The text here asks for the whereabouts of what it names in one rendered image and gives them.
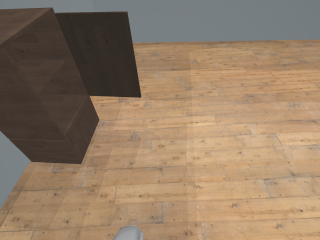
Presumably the robot left thigh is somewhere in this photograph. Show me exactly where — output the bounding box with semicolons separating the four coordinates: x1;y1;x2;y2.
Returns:
113;226;144;240

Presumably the cupboard door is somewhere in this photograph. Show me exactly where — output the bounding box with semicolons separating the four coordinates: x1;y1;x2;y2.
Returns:
55;11;141;98

